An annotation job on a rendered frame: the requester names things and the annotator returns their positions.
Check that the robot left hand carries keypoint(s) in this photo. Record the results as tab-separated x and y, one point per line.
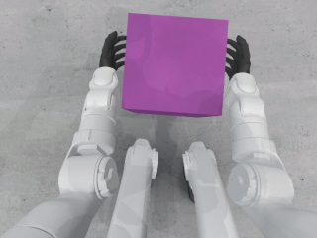
108	56

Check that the robot right hand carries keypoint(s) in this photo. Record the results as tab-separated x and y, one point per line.
241	57

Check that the robot right forearm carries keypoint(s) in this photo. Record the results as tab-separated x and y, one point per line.
251	140

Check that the robot left forearm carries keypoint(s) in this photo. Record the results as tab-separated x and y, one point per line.
98	119

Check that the left robot upper arm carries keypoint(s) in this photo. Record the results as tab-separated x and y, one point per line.
84	183

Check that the right robot shin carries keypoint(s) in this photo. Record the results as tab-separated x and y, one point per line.
209	153

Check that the robot right thigh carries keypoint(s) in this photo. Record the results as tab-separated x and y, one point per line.
213	213

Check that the carton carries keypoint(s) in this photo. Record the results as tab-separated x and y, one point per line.
174	65

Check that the right robot upper arm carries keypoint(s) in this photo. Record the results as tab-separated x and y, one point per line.
265	194

